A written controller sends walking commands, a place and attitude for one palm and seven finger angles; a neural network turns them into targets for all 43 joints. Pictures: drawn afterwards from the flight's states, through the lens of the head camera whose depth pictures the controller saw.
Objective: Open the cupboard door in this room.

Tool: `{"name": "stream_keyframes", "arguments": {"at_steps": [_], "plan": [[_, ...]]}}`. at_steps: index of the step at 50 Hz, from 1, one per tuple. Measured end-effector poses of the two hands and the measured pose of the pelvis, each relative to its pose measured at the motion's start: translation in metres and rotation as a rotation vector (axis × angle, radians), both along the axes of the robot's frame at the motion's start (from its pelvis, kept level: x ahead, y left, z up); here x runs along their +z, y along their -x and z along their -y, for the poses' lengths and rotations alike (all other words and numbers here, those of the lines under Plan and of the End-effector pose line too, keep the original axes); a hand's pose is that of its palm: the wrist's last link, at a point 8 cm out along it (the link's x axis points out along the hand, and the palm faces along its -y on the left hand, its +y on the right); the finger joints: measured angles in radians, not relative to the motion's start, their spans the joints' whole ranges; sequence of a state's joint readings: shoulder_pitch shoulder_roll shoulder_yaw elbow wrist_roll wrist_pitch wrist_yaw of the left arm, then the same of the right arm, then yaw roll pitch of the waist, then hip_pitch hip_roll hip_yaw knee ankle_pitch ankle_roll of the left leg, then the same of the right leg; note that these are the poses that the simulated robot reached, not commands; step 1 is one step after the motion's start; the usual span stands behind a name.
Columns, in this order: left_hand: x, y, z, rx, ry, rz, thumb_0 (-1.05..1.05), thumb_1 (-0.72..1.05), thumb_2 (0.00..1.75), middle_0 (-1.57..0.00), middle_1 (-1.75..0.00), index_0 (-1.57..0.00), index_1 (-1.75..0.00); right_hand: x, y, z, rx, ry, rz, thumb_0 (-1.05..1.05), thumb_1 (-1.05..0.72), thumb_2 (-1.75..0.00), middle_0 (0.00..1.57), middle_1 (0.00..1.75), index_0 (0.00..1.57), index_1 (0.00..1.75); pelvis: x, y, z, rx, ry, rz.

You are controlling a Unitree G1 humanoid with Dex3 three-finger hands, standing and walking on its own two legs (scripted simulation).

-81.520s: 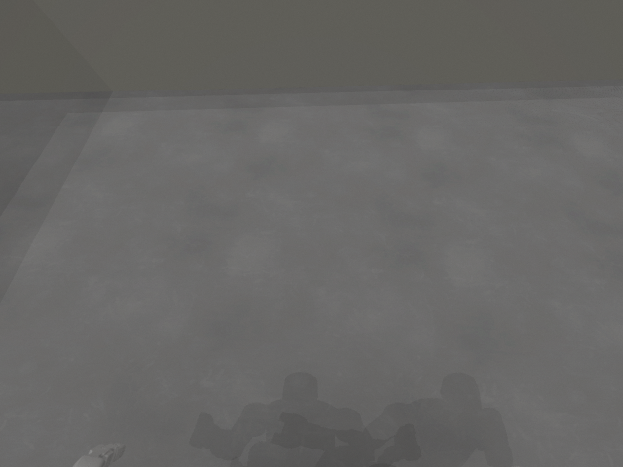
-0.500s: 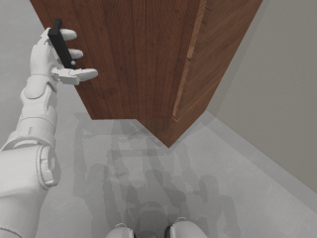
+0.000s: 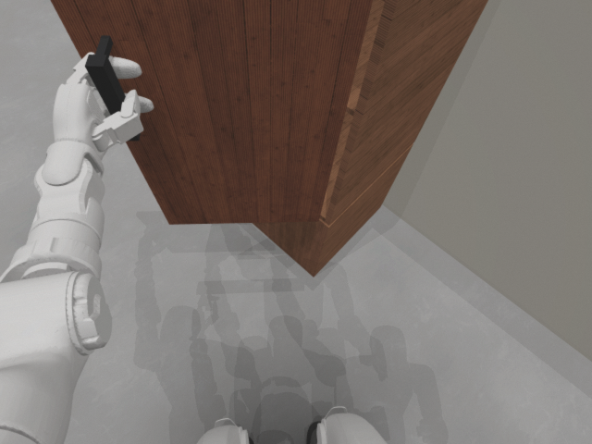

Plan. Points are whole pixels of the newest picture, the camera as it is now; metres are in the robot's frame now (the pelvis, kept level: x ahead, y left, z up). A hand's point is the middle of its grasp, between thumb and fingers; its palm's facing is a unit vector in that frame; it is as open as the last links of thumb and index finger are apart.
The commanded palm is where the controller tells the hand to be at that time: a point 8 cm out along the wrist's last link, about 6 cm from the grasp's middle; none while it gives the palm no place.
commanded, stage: pull the door open along its arc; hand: left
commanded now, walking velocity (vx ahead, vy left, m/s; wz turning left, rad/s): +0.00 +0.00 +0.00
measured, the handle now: (119, 91) +0.57 +0.19 +0.10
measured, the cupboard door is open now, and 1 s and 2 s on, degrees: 46 89 91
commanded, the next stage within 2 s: open thumb and fingers to let go in 1.06 s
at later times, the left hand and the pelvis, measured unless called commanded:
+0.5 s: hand (141, 177) +0.42 +0.15 +0.10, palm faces -0.02 -1.00 +0.02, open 5.8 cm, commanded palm +0.36 +0.22 +0.10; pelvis +0.02 +0.00 +0.02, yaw -2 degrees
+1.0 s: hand (229, 262) +0.31 +0.05 +0.11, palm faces +0.37 -0.93 -0.01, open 5.9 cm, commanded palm +0.25 +0.10 +0.10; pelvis +0.01 -0.04 +0.03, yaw +2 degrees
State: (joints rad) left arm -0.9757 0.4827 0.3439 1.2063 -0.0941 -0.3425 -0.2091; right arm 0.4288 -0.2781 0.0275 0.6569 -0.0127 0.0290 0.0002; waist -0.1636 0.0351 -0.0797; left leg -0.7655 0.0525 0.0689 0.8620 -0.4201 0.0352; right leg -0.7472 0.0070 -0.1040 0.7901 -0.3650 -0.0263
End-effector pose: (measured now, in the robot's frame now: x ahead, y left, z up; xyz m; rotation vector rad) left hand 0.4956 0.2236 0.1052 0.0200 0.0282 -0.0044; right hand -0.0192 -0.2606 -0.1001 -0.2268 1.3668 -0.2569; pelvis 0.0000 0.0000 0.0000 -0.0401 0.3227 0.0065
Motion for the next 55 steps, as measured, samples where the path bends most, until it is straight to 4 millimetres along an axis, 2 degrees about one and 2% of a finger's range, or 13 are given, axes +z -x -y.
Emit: {"name": "stream_keyframes", "arguments": {"at_steps": [10, 17, 21, 25, 34, 40, 46, 55], "plan": [[-0.001, 0.006, 0.0, -0.013, 0.007, 0.008, 0.01, 0.78, 0.81, -0.38, -1.35, -0.37, -1.35, 0.002, -0.009, -0.001, -0.015, -0.004, 0.036, 0.01, -0.91, -0.9, 0.2, 0.3, 0.21, 0.3, 0.003, -0.003, 0.0, -0.018, -0.004, 0.011], [-0.002, 0.031, 0.003, -0.025, 0.013, 0.032, 0.01, 0.76, 0.79, -0.38, -1.35, -0.36, -1.35, 0.003, -0.029, -0.004, -0.024, -0.032, 0.096, 0.01, -0.91, -0.9, 0.2, 0.3, 0.21, 0.29, 0.008, -0.01, -0.001, -0.034, -0.011, 0.037], [-0.003, 0.057, 0.008, -0.042, 0.015, 0.044, 0.0, 0.75, 0.76, -0.38, -1.35, -0.36, -1.35, 0.006, -0.053, -0.006, -0.016, -0.053, 0.172, 0.01, -0.91, -0.9, 0.2, 0.3, 0.21, 0.29, 0.012, -0.013, -0.001, -0.041, -0.015, 0.064], [-0.004, 0.091, 0.018, -0.019, 0.044, 0.052, 0.0, 0.73, 0.74, -0.38, -1.35, -0.36, -1.35, 0.011, -0.086, -0.008, 0.01, -0.073, 0.276, 0.01, -0.91, -0.9, 0.2, 0.3, 0.21, 0.29, 0.016, -0.016, -0.001, -0.045, -0.018, 0.096], [-0.002, 0.164, 0.063, 0.203, 0.062, 0.039, 0.0, 0.69, 0.72, -0.39, -1.34, -0.37, -1.33, 0.029, -0.169, -0.023, 0.141, -0.127, 0.491, 0.01, -0.91, -0.9, 0.2, 0.3, 0.2, 0.29, 0.022, -0.013, 0.007, -0.028, -0.033, 0.175], [0.001, 0.194, 0.092, 0.329, 0.055, 0.006, 0.01, 0.68, 0.74, -0.37, -1.3, -0.38, -1.34, 0.04, -0.201, -0.032, 0.21, -0.144, 0.558, 0.01, -0.91, -0.9, 0.2, 0.3, 0.2, 0.29, 0.024, -0.01, 0.018, -0.005, -0.041, 0.225], [0.003, 0.214, 0.116, 0.391, 0.025, -0.01, 0.01, 0.69, 0.75, -0.35, -1.3, -0.38, -1.34, 0.043, -0.208, -0.03, 0.235, -0.152, 0.566, 0.01, -0.91, -0.9, 0.2, 0.3, 0.21, 0.3, 0.026, -0.01, 0.03, 0.012, -0.048, 0.255], [0.005, 0.239, 0.146, 0.358, -0.004, -0.01, 0.02, 0.71, 0.75, -0.34, -1.32, -0.38, -1.34, 0.031, -0.193, -0.009, 0.226, -0.148, 0.513, 0.01, -0.91, -0.9, 0.2, 0.3, 0.21, 0.3, 0.025, -0.01, 0.043, 0.028, -0.057, 0.276]]}}
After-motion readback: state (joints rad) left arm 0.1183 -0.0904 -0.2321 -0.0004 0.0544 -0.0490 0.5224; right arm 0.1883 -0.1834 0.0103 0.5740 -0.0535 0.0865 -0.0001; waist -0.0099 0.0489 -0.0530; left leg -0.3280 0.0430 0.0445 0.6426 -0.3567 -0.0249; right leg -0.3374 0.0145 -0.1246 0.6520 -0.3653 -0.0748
